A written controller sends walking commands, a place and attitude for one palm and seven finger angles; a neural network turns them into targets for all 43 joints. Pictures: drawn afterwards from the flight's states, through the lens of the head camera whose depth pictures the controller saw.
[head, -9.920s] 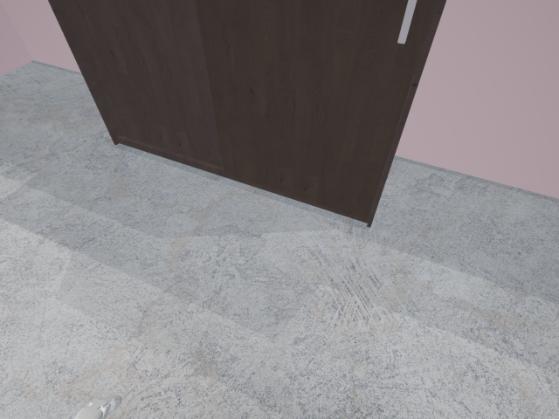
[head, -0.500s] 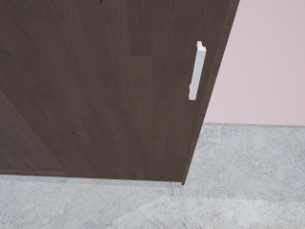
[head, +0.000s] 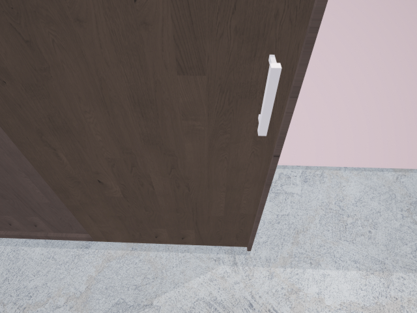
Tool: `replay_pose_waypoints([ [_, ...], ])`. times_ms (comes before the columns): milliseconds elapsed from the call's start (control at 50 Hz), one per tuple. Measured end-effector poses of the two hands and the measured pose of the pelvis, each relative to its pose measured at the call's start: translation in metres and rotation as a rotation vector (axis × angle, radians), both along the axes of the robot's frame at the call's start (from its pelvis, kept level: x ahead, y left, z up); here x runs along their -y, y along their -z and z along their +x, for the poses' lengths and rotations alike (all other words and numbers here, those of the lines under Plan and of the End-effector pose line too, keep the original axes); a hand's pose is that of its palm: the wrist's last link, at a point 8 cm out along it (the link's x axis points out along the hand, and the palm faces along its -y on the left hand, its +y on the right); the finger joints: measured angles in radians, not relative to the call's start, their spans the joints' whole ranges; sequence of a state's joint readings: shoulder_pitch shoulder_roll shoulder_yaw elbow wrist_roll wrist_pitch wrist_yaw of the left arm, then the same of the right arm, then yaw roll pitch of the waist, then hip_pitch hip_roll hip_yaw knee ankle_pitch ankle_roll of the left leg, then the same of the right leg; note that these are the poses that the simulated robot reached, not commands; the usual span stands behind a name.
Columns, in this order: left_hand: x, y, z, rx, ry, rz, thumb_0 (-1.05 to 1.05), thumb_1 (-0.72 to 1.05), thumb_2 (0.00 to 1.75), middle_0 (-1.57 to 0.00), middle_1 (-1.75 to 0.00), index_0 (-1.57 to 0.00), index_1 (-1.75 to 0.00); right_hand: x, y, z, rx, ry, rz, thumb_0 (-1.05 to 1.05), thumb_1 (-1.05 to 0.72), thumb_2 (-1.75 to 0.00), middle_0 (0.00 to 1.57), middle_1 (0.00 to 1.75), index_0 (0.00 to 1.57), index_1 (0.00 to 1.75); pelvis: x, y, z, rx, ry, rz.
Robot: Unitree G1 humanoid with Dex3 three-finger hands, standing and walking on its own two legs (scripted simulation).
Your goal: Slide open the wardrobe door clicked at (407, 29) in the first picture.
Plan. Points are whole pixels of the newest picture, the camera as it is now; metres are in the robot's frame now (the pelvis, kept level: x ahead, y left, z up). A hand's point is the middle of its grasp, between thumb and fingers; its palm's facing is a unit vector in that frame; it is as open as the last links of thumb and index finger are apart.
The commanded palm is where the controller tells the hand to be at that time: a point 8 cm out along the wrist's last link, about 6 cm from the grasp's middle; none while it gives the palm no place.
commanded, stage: look again from close up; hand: right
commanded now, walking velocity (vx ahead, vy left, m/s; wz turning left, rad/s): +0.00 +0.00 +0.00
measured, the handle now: (266, 97) +0.52 -0.10 +0.15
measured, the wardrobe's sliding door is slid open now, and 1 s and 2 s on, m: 0.00 0.00 0.00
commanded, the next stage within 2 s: raise the hand with hooked fingers in 1.48 s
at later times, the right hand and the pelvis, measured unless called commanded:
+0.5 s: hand out of the picture +0.05 -0.22 -0.17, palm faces -0.01 +0.96 -0.29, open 7.4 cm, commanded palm none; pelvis +0.01 +0.01 +0.00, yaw +0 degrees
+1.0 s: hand out of the picture +0.07 -0.22 -0.16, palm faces -0.01 +0.95 -0.32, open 7.4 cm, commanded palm none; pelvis +0.01 +0.02 +0.00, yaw +0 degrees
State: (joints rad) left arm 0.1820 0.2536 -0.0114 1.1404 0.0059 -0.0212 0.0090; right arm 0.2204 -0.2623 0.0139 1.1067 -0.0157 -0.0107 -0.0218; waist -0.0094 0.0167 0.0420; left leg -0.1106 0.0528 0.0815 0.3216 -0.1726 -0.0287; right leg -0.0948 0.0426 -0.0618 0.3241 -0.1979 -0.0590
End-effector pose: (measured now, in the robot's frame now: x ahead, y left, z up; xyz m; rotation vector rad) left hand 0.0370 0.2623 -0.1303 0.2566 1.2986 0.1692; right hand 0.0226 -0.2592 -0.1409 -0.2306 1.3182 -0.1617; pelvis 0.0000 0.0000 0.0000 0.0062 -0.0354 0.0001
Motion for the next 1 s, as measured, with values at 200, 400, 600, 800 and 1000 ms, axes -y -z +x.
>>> replay_pose_waypoints([
  [200,-0.005,-0.002,0.009,0.014,0.009,0.007,0.0,0.91,0.9,-0.2,-0.3,-0.21,-0.3,0.002,-0.003,0.008,0.015,-0.002,-0.011,0.01,-0.9,-0.9,0.2,0.3,0.2,0.3,-0.002,0.0,0.003,-0.001,0.002,-0.001],
  [400,-0.013,-0.004,0.019,0.031,0.018,0.017,0.0,0.91,0.9,-0.2,-0.3,-0.21,-0.3,0.004,-0.006,0.019,0.032,-0.009,-0.022,0.01,-0.9,-0.9,0.2,0.3,0.2,0.3,-0.005,-0.001,0.006,-0.004,0.002,-0.002],
  [600,-0.023,-0.007,0.028,0.045,0.029,0.03,0.0,0.91,0.9,-0.2,-0.3,-0.21,-0.3,0.007,-0.01,0.028,0.054,-0.014,-0.037,0.01,-0.9,-0.9,0.2,0.3,0.2,0.3,-0.009,-0.001,0.007,-0.004,0.004,-0.002],
  [800,-0.033,-0.009,0.034,0.056,0.037,0.042,0.0,0.91,0.9,-0.2,-0.3,-0.21,-0.3,0.009,-0.013,0.034,0.061,-0.02,-0.052,0.01,-0.9,-0.9,0.2,0.3,0.2,0.3,-0.014,-0.002,0.008,-0.006,0.003,-0.003],
  [1000,-0.041,-0.011,0.039,0.064,0.044,0.05,0.0,0.91,0.9,-0.2,-0.3,-0.21,-0.3,0.009,-0.016,0.038,0.072,-0.022,-0.062,0.01,-0.9,-0.9,0.2,0.3,0.2,0.3,-0.018,-0.002,0.01,-0.005,0.004,-0.004],
])
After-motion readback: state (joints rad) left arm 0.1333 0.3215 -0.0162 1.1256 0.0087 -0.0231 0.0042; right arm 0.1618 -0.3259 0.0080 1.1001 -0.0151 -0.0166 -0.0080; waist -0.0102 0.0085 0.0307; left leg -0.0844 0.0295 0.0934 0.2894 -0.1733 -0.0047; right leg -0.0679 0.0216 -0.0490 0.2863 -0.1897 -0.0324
